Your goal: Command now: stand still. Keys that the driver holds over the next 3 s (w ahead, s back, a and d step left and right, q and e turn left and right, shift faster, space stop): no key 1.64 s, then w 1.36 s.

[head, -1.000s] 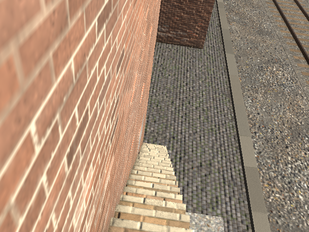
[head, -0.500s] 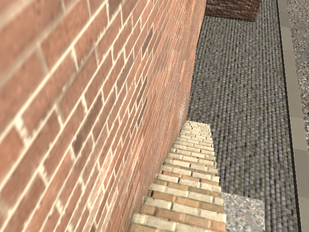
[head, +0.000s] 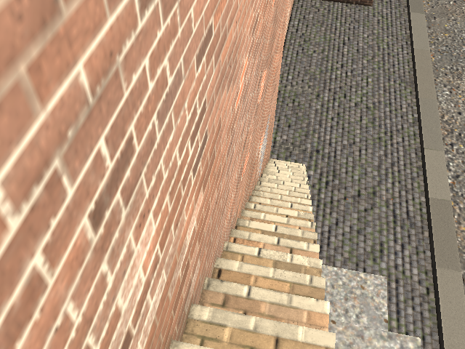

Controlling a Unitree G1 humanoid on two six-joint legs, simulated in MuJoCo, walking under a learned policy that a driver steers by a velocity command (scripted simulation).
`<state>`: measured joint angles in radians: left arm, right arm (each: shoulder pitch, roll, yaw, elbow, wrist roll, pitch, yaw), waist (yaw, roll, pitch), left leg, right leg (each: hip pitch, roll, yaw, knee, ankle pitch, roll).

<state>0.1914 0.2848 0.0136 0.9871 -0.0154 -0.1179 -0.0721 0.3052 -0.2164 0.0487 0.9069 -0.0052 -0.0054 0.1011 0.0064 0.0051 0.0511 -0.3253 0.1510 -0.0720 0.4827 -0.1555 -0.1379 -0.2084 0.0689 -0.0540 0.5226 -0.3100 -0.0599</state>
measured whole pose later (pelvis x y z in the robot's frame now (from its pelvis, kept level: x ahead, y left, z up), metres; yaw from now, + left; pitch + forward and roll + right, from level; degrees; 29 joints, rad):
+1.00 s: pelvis +0.01 +0.00 +0.01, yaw +0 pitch -1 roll -2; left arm 0.25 0.24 0.03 1.05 -0.02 -0.09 -0.07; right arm 0.36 -0.18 0.04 1.00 0.00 0.02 0.09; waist 0.01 0.01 0.06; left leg -0.28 0.17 -0.04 0.43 -0.14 -0.14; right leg -0.15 0.08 -0.04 0.44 -0.28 -0.06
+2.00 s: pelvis +0.07 +0.01 -0.02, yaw +0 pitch +1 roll +2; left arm 0.31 0.24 0.03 0.97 0.04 -0.11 0.02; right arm 0.39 -0.17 0.00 0.88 -0.10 -0.09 0.02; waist 0.00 -0.07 0.00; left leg -0.31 0.07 0.03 0.69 -0.39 -0.02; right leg -0.28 0.04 0.03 0.88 -0.56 -0.09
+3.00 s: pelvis +0.63 -0.08 -0.56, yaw -3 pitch +0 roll -4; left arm 0.63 0.18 -0.07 1.04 0.06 -0.14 0.01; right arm 0.15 -0.13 0.06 0.66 -0.15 -0.05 0.16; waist 0.10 0.04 0.03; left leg -0.60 0.04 0.02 0.82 0.41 0.01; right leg -0.35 0.14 -0.02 1.50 -0.86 -0.05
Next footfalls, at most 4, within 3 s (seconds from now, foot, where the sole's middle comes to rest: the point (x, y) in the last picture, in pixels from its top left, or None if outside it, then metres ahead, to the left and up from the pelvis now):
2.12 right None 0.09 -0.11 -0.77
2.44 left None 0.31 0.04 -0.97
2.68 right None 0.47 -0.18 -1.18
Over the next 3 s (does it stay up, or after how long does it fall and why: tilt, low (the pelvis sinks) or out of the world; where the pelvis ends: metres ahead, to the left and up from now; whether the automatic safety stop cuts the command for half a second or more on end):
stays up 0.63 -0.08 -0.56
